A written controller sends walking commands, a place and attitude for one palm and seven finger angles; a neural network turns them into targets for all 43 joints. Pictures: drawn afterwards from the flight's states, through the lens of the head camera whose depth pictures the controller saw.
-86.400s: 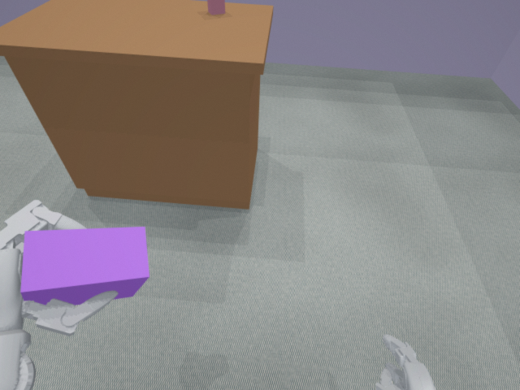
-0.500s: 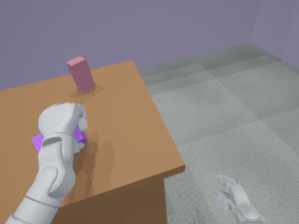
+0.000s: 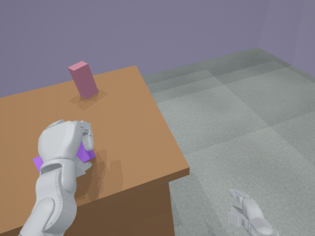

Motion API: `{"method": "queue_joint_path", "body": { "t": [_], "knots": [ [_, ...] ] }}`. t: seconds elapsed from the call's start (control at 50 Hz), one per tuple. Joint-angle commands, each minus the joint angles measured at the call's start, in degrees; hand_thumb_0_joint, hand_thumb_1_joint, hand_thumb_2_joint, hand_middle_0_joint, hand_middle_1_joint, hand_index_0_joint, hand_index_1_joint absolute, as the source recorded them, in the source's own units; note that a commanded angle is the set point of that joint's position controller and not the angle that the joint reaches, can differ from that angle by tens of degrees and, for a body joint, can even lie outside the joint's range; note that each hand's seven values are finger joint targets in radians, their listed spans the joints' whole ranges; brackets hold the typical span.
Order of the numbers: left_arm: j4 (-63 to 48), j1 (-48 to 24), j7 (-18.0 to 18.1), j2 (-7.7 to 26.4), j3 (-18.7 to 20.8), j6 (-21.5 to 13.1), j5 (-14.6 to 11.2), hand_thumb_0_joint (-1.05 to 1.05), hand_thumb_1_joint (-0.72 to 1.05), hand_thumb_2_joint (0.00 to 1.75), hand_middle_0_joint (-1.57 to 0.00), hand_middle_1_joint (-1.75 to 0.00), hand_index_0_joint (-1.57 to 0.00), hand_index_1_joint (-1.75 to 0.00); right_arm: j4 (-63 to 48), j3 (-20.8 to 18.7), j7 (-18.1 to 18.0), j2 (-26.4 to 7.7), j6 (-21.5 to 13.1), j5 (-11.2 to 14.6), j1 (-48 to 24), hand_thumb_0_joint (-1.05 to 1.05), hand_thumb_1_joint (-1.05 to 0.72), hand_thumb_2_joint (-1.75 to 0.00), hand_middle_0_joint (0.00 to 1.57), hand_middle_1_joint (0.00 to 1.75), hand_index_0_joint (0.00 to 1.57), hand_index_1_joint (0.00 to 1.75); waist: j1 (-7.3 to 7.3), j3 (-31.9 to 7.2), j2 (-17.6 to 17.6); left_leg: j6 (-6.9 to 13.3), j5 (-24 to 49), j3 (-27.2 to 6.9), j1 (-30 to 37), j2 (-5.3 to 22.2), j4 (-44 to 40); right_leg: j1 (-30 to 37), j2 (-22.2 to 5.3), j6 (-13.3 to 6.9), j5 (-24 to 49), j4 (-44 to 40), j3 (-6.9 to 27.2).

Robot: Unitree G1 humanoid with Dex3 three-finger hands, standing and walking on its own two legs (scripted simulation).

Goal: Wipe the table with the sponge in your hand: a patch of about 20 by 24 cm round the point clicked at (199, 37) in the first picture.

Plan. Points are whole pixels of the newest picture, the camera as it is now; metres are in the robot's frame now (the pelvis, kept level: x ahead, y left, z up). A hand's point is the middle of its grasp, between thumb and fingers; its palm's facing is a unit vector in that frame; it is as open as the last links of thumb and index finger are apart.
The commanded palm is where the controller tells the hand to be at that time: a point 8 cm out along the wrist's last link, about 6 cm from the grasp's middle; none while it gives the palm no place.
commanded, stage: slide across to the third lane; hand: left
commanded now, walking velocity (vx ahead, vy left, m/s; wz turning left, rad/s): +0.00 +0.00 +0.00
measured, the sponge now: (70, 157) +0.27 +0.27 +0.09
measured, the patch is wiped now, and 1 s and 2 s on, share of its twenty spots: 0.85 0.85 0.85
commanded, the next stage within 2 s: wipe forward along the third lane in 0.58 s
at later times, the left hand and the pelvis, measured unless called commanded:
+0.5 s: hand (98, 142) +0.28 +0.18 +0.15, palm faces +0.18 -0.15 -0.97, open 7.0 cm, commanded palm +0.24 +0.16 +0.20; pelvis -0.01 -0.02 +0.00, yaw +1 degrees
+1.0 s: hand (113, 132) +0.31 +0.16 +0.14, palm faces +0.12 -0.18 -0.98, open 7.5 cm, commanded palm +0.29 +0.17 +0.19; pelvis -0.01 -0.03 +0.00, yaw +0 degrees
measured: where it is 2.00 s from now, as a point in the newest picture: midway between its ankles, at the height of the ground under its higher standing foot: outside the picture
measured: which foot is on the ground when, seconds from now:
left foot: down 0.00-1.00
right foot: down 0.00-1.00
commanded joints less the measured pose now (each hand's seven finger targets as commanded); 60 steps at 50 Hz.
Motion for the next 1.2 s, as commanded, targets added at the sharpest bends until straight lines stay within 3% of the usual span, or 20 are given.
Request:
{"method": "queue_joint_path", "body": {
  "t": [0.0,0.1,0.18,0.22,0.28,0.3,0.34,0.38,0.42,0.48,0.5,0.6,0.64,0.68,0.74,0.8,0.92,1.08,1.14,1.18],
  "knots": [
    [-5.22,-8.19,-2.04,2.33,-1.05,0.71,-3.63,0.0,0.1,1.3,-1.2,-1.6,-1.2,-1.6,-10.49,-2.1,-0.45,-5.18,-3.44,0.1,-14.26,0.0,-0.9,-0.9,0.2,0.3,0.2,0.3,-0.18,-5.07,-7.87,1.04,11.95,-2.71,-0.19,0.77,-3.74,3.12,0.48,-1.55,11.64,-4.14,2.11],
    [-4.92,-13.58,-2.18,-0.07,-4.52,0.05,-3.53,0.0,0.1,1.3,-1.2,-1.6,-1.2,-1.6,-10.27,-2.07,-0.73,-4.67,-4.83,0.27,-14.9,0.0,-0.9,-0.9,0.2,0.3,0.2,0.3,-0.44,-5.27,-7.42,1.23,10.43,-2.92,0.91,0.61,-4.31,2.87,0.41,-1.48,9.18,-4.86,1.84],
    [-5.43,-16.57,-2.57,0.92,-4.55,-0.18,-3.05,0.0,0.1,1.3,-1.2,-1.6,-1.2,-1.6,-9.89,-2.22,-0.73,-4.69,-5.47,0.04,-15.34,0.0,-0.9,-0.9,0.2,0.3,0.2,0.3,-0.23,-7.4,-7.87,1.38,11.55,-2.87,1.85,0.18,-4.48,4.57,0.42,-1.56,10.87,-5.29,2.92],
    [-3.72,-19.25,-2.69,-0.33,-5.87,-0.43,-3.08,0.0,0.1,1.3,-1.2,-1.6,-1.2,-1.6,-9.24,-2.02,-0.75,-4.51,-5.76,0.18,-15.59,0.0,-0.9,-0.9,0.2,0.3,0.2,0.3,-0.79,-5.9,-8.72,1.36,10.51,-2.66,1.82,0.21,-4.63,3.58,0.28,-1.31,9.79,-5.82,2.27],
    [-3.53,-21.23,-2.71,2.37,-3.88,-0.24,-2.67,0.0,0.1,1.3,-1.2,-1.6,-1.2,-1.6,-9.02,-2.05,-0.77,-4.63,-5.94,0.04,-15.93,0.0,-0.9,-0.9,0.2,0.3,0.2,0.3,-0.28,-6.17,-8.6,1.3,10.7,-2.73,2.04,0.11,-5.09,4.23,0.47,-1.58,9.78,-6.28,3.27],
    [-2.42,-21.8,-2.73,1.2,-4.69,-0.17,-2.9,0.0,0.1,1.3,-1.2,-1.6,-1.2,-1.6,-9.04,-1.81,-0.87,-4.31,-6.07,0.1,-15.99,0.0,-0.9,-0.9,0.2,0.3,0.2,0.3,-0.33,-6.25,-10.11,1.41,10.49,-2.3,1.74,-0.07,-4.87,4.59,0.16,-1.23,9.6,-6.38,2.82],
    [-1.1,-26.07,-2.96,1.17,-5.34,-0.22,-2.59,0.0,0.1,1.3,-1.2,-1.6,-1.2,-1.6,-8.16,-1.56,-1.11,-4.28,-5.9,0.16,-16.4,0.0,-0.9,-0.9,0.2,0.3,0.2,0.3,-1.07,-5.15,-9.13,1.25,9.88,-2.14,2.22,-0.11,-5.1,3.5,0.13,-1.24,8.86,-7.33,3.18],
    [-2.49,-28.0,-2.78,2.9,-4.27,-0.27,-2.26,0.0,0.1,1.3,-1.2,-1.6,-1.2,-1.6,-8.47,-1.63,-0.95,-4.34,-6.12,0.09,-16.63,0.0,-0.9,-0.9,0.2,0.3,0.2,0.3,-0.62,-6.84,-7.27,1.09,10.16,-2.37,2.88,-0.17,-5.51,4.36,0.41,-1.69,8.52,-7.16,3.9],
    [-0.61,-27.85,-2.9,-0.27,-6.77,-0.35,-2.39,0.0,0.1,1.3,-1.2,-1.6,-1.2,-1.6,-8.0,-1.54,-0.69,-3.89,-6.32,0.11,-16.53,0.0,-0.9,-0.9,0.2,0.3,0.2,0.3,-0.8,-7.25,-8.37,1.28,11.86,-1.92,3.38,-0.44,-4.9,4.83,0.21,-1.46,11.28,-6.97,3.04],
    [-1.38,-27.39,-3.14,0.62,-6.0,0.02,-2.16,0.0,0.1,1.3,-1.2,-1.6,-1.2,-1.6,-8.18,-1.64,-0.17,-4.05,-5.84,0.0,-16.86,0.0,-0.9,-0.9,0.2,0.3,0.2,0.3,-0.36,-8.85,-7.24,0.95,13.2,-1.97,3.55,-0.44,-5.12,6.3,0.32,-1.77,13.05,-6.66,3.72],
    [-1.54,-27.63,-3.23,-1.44,-7.66,-0.2,-2.59,0.0,0.1,1.3,-1.2,-1.6,-1.2,-1.6,-8.41,-1.52,0.05,-3.69,-5.84,0.17,-17.04,0.0,-0.9,-0.9,0.2,0.3,0.2,0.3,-0.56,-8.26,-7.67,1.04,12.95,-1.75,3.47,-0.4,-4.91,5.9,0.08,-1.5,12.81,-6.73,3.05],
    [0.46,-29.25,-2.63,-0.09,-6.25,-0.42,-2.45,0.0,0.1,1.3,-1.2,-1.6,-1.2,-1.6,-7.96,-1.6,0.13,-3.79,-5.28,0.01,-16.94,0.0,-0.9,-0.9,0.2,0.3,0.2,0.3,-0.49,-8.14,-9.36,1.03,12.2,-1.42,3.23,-0.32,-5.19,6.09,0.05,-1.37,12.07,-7.3,3.6],
    [1.4,-30.6,-2.58,-1.59,-7.5,-0.33,-2.66,0.0,0.1,1.3,-1.2,-1.6,-1.2,-1.6,-7.66,-1.53,0.13,-3.65,-4.9,0.09,-17.08,0.0,-0.9,-0.9,0.2,0.3,0.2,0.3,-0.85,-7.63,-9.13,0.98,11.99,-1.28,3.24,-0.37,-5.13,5.57,-0.1,-1.29,12.03,-7.7,3.75],
    [2.14,-30.99,-2.26,0.78,-5.33,-0.26,-2.48,0.0,0.1,1.3,-1.2,-1.6,-1.2,-1.6,-7.79,-1.69,0.04,-3.92,-4.55,0.04,-16.9,0.0,-0.9,-0.9,0.2,0.3,0.2,0.3,-0.68,-8.34,-8.52,0.79,11.88,-1.27,2.96,-0.35,-5.46,6.24,0.08,-1.57,11.67,-7.69,4.58],
    [7.39,-33.31,-2.02,0.8,-5.24,0.17,-2.22,0.0,0.1,1.3,-1.2,-1.6,-1.2,-1.6,-6.77,-1.47,-0.52,-4.09,-4.03,0.16,-16.46,0.0,-0.9,-0.9,0.2,0.3,0.2,0.3,-1.32,-6.26,-9.92,0.89,10.09,-0.87,2.08,-0.33,-5.53,4.8,-0.11,-1.22,9.99,-8.49,4.53],
    [9.93,-37.01,-1.77,2.34,-4.03,0.58,-1.66,0.0,0.1,1.3,-1.2,-1.6,-1.2,-1.6,-6.67,-1.38,-1.19,-4.4,-3.88,0.27,-16.24,0.0,-0.9,-0.9,0.2,0.3,0.2,0.3,-1.43,-7.45,-9.59,0.91,9.71,-0.57,1.87,-0.55,-5.6,5.29,-0.28,-1.29,9.19,-8.39,4.82],
    [16.43,-37.04,-1.64,5.44,-0.98,1.84,-0.75,0.0,0.1,1.3,-1.2,-1.6,-1.2,-1.6,-6.1,-1.44,-1.96,-5.03,-3.34,0.19,-15.65,0.0,-0.9,-0.9,0.2,0.3,0.2,0.3,-0.91,-8.54,-9.9,0.81,10.2,-0.33,0.82,-0.79,-5.52,6.56,-0.37,-1.24,10.25,-8.23,5.54],
    [23.53,-41.7,-2.21,5.86,-1.36,2.95,0.48,0.0,0.1,1.3,-1.2,-1.6,-1.2,-1.6,-6.02,-1.46,-2.68,-5.62,-3.54,0.53,-14.35,0.0,-0.9,-0.9,0.2,0.3,0.2,0.3,-1.62,-7.63,-8.77,0.79,8.22,-0.12,-0.74,-0.93,-5.64,5.22,-0.63,-1.11,7.12,-8.61,5.82],
    [29.23,-43.67,-2.44,6.38,-1.67,2.99,1.33,0.0,0.1,1.3,-1.2,-1.6,-1.2,-1.6,-4.89,-1.37,-3.25,-6.1,-3.81,0.48,-13.59,0.0,-0.9,-0.9,0.2,0.3,0.2,0.3,-2.07,-6.07,-10.75,0.86,6.32,0.0,-1.53,-0.91,-5.3,3.44,-0.74,-0.81,4.51,-9.27,6.2],
    [29.78,-46.13,-2.43,7.29,-1.04,2.6,1.91,0.0,0.1,1.3,-1.2,-1.6,-1.2,-1.6,-5.12,-1.66,-3.22,-6.12,-4.05,0.53,-12.95,0.0,-0.9,-0.9,0.2,0.3,0.2,0.3,-2.02,-8.01,-10.41,0.87,6.79,-0.13,-1.45,-0.97,-5.51,4.4,-0.76,-0.9,5.07,-8.76,5.93]
  ]
}}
